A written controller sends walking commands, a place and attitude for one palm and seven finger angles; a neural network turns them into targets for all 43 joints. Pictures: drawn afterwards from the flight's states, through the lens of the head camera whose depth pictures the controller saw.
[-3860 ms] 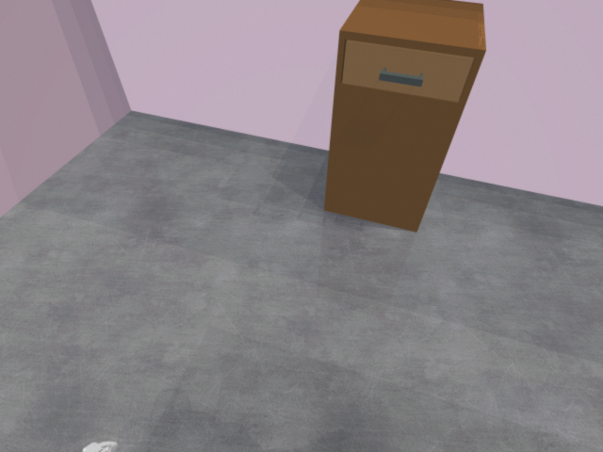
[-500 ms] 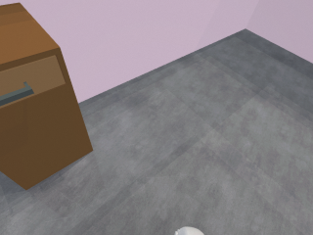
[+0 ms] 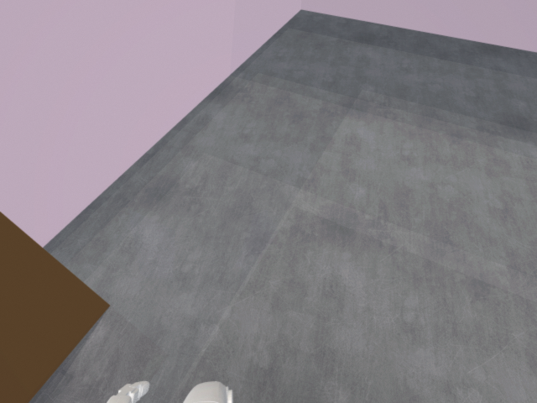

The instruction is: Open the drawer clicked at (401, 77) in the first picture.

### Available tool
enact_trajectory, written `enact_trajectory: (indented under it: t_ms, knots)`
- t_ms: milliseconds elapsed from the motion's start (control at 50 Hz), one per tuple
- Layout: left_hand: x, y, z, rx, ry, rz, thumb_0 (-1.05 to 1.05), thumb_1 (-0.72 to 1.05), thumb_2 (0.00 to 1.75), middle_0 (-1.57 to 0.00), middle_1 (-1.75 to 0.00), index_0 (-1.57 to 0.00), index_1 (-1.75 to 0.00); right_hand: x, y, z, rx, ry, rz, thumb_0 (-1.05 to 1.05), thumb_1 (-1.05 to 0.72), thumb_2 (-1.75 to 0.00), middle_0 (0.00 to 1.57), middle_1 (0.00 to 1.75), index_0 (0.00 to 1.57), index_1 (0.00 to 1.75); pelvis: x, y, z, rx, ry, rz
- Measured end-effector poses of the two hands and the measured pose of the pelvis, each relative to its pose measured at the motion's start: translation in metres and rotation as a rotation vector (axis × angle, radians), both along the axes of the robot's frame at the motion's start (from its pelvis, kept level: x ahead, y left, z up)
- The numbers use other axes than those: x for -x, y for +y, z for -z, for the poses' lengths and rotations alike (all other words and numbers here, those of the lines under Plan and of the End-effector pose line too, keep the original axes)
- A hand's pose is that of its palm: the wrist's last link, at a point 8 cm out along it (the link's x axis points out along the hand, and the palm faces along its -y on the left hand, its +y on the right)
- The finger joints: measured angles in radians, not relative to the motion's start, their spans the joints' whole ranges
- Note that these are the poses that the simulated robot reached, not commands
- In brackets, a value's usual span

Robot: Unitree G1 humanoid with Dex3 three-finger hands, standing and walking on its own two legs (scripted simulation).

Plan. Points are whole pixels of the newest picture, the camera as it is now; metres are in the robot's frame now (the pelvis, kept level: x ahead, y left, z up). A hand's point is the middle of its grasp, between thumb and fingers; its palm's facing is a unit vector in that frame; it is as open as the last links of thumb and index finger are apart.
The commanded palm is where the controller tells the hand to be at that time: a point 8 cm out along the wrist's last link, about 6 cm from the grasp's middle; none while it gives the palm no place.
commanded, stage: walk to a spot facing it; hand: left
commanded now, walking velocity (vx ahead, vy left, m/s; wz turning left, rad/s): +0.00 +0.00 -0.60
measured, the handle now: out of the picture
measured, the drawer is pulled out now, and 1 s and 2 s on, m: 0.00 0.00 0.00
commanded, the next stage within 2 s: turn to face it in 1.08 s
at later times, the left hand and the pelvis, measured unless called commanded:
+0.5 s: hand out of the picture +0.10 +0.26 -0.17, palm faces -0.23 -0.96 -0.19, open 7.4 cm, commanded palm none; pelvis -0.01 +0.07 +0.01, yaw -18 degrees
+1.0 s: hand (226, 366) +0.20 +0.09 -0.15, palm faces -0.58 -0.78 -0.25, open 7.4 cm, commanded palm none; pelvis +0.00 +0.00 +0.00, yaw -37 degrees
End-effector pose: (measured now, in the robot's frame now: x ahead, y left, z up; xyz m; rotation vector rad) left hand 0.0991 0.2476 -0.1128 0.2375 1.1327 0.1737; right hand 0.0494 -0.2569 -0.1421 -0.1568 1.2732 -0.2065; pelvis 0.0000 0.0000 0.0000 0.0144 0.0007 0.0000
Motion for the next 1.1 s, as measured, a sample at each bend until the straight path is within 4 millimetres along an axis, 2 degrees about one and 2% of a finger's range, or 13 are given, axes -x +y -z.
enact_trajectory:
  t_ms: [140, 280, 340, 440, 560, 640, 700, 760, 840, 900, 940, 980, 1100]
  knots:
    - [0.001, 0.002, 0.005, 0.027, 0.022, 0.055, 0.00, 0.90, 0.90, -0.20, -0.30, -0.20, -0.30, -0.020, 0.004, -0.016, 0.024, -0.105, 0.025, 0.01, -0.91, -0.90, 0.20, 0.30, 0.20, 0.30, 0.005, 0.008, -0.002, 0.005, 0.003, 0.081]
    - [0.010, 0.031, 0.027, 0.056, 0.084, 0.093, 0.00, 0.90, 0.90, -0.20, -0.30, -0.20, -0.30, -0.025, 0.025, -0.033, 0.084, -0.181, 0.057, 0.01, -0.91, -0.90, 0.20, 0.30, 0.20, 0.30, 0.010, 0.037, 0.003, 0.026, 0.015, 0.162]
    - [0.008, 0.046, 0.038, 0.068, 0.112, 0.114, 0.01, 0.90, 0.90, -0.20, -0.30, -0.20, -0.30, -0.012, 0.038, -0.039, 0.113, -0.192, 0.077, 0.01, -0.91, -0.90, 0.20, 0.30, 0.20, 0.30, 0.013, 0.051, 0.005, 0.024, 0.012, 0.205]
    - [0.000, 0.062, 0.032, 0.075, 0.152, 0.182, 0.01, 0.91, 0.90, -0.20, -0.30, -0.20, -0.30, 0.025, 0.056, -0.050, 0.127, -0.140, 0.146, 0.01, -0.91, -0.90, 0.20, 0.30, 0.21, 0.30, 0.012, 0.065, -0.006, 0.054, 0.011, 0.277]
    - [-0.015, 0.063, 0.028, 0.067, 0.190, 0.258, 0.01, 0.91, 0.90, -0.20, -0.30, -0.20, -0.30, 0.073, 0.073, -0.049, 0.111, -0.075, 0.269, 0.01, -0.90, -0.90, 0.20, 0.30, 0.21, 0.30, 0.010, 0.073, -0.012, 0.070, 0.020, 0.359]
    - [-0.034, 0.047, 0.027, 0.060, 0.196, 0.335, 0.01, 0.91, 0.90, -0.20, -0.30, -0.20, -0.30, 0.112, 0.083, -0.043, 0.085, -0.020, 0.366, 0.01, -0.90, -0.90, 0.20, 0.30, 0.21, 0.30, 0.012, 0.072, -0.012, 0.067, 0.024, 0.416]
    - [-0.054, 0.024, 0.025, 0.059, 0.177, 0.406, 0.01, 0.91, 0.90, -0.20, -0.30, -0.19, -0.30, 0.144, 0.089, -0.035, 0.060, 0.027, 0.440, 0.01, -0.90, -0.90, 0.20, 0.30, 0.21, 0.30, 0.015, 0.068, -0.011, 0.060, 0.028, 0.460]
    - [-0.078, -0.008, 0.020, 0.059, 0.140, 0.492, 0.01, 0.91, 0.90, -0.20, -0.30, -0.19, -0.30, 0.177, 0.092, -0.027, 0.032, 0.070, 0.517, 0.01, -0.90, -0.90, 0.20, 0.30, 0.21, 0.30, 0.017, 0.059, -0.008, 0.047, 0.034, 0.506]
    - [-0.110, -0.060, 0.012, 0.056, 0.058, 0.604, 0.01, 0.91, 0.90, -0.20, -0.30, -0.19, -0.30, 0.219, 0.091, -0.011, -0.010, 0.125, 0.606, 0.01, -0.90, -0.90, 0.20, 0.30, 0.21, 0.30, 0.018, 0.041, -0.001, 0.025, 0.040, 0.562]
    - [-0.128, -0.094, 0.010, 0.054, -0.036, 0.653, 0.01, 0.91, 0.90, -0.20, -0.30, -0.20, -0.30, 0.241, 0.085, 0.006, -0.044, 0.172, 0.643, 0.01, -0.91, -0.90, 0.20, 0.30, 0.21, 0.30, 0.017, 0.024, 0.011, 0.017, 0.034, 0.586]
    - [-0.129, -0.105, 0.005, 0.054, -0.056, 0.659, 0.00, 0.91, 0.90, -0.20, -0.30, -0.20, -0.30, 0.239, 0.077, 0.008, -0.056, 0.186, 0.656, 0.01, -0.91, -0.90, 0.20, 0.30, 0.20, 0.30, 0.011, 0.015, 0.008, 0.021, 0.025, 0.606]
    - [-0.126, -0.109, 0.002, 0.043, -0.039, 0.663, 0.00, 0.91, 0.90, -0.20, -0.30, -0.20, -0.30, 0.226, 0.064, 0.004, -0.051, 0.151, 0.667, 0.01, -0.91, -0.90, 0.20, 0.30, 0.20, 0.30, 0.003, 0.006, 0.003, 0.015, 0.017, 0.632]
    - [-0.110, -0.105, 0.009, 0.009, 0.111, 0.673, 0.00, 0.90, 0.90, -0.20, -0.30, -0.20, -0.30, 0.155, 0.018, -0.009, -0.008, -0.026, 0.668, 0.01, -0.91, -0.90, 0.20, 0.30, 0.20, 0.30, -0.025, -0.016, -0.005, 0.007, 0.011, 0.686]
